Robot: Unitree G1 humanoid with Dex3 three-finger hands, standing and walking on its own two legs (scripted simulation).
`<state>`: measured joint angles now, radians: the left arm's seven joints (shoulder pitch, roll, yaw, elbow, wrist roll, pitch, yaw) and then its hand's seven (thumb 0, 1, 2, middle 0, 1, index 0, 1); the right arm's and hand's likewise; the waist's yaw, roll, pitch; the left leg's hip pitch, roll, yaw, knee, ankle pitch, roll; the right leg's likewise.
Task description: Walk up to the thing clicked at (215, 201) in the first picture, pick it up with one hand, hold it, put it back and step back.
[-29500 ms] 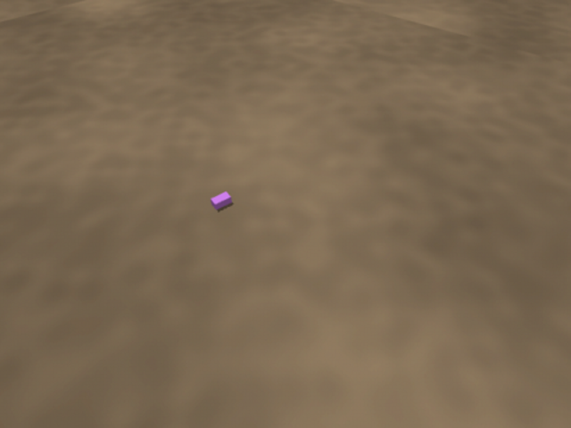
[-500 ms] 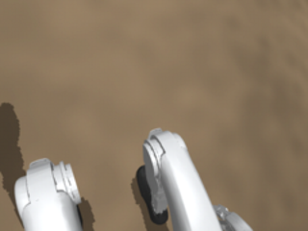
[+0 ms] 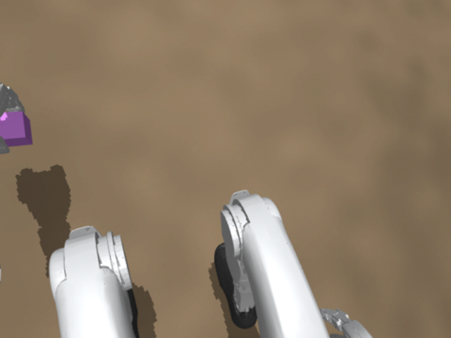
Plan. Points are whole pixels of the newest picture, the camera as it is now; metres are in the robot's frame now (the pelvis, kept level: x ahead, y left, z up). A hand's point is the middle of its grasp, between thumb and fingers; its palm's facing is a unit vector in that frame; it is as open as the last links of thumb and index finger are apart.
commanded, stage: lift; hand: left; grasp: from above
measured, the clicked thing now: out of the picture +0.51 +0.31 -0.18
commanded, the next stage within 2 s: hold in 1.56 s
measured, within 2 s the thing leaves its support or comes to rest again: neither
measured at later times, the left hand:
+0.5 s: hand out of the picture +0.42 +0.31 +0.00, palm faces -0.46 -0.08 -0.88, open 7.6 cm
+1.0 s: hand out of the picture +0.35 +0.28 +0.21, palm faces -0.42 -0.11 -0.90, open 7.5 cm
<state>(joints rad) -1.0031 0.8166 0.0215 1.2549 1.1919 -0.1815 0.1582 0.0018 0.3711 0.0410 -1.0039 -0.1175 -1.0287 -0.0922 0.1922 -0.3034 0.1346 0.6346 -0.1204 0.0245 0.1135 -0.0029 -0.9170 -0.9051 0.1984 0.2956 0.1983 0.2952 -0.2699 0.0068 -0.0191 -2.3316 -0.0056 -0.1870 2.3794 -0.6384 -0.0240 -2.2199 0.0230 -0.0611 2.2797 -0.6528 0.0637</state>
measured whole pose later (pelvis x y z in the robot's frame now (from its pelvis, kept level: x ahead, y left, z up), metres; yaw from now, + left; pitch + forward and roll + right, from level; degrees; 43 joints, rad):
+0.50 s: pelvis +0.00 +0.00 +0.09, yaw +4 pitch +34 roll -6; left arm -0.70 0.68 -0.02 0.87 1.04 -0.18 0.00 0.00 0.40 0.10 -0.93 -0.20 -0.95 -0.18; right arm 0.18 -0.27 0.03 0.62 -0.03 0.07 0.04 0.00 -0.91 -0.90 0.20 0.30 0.20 0.30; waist -0.14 0.04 -0.16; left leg -2.05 0.01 -0.11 2.09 -0.63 -0.01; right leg -1.98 0.00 -0.02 2.02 -0.64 0.06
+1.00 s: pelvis +0.01 +0.00 +0.27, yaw +7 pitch +22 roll -3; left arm -0.38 0.53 -0.10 0.66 0.99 -0.08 0.02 0.00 0.40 0.09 -0.93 -0.19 -0.96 -0.17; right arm 0.19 -0.24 0.00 0.68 0.03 0.03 -0.05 0.00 -0.91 -0.90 0.20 0.30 0.20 0.30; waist -0.08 0.05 -0.16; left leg -1.34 0.04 -0.05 1.49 -0.53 -0.01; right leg -1.29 0.00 0.00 1.45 -0.54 0.04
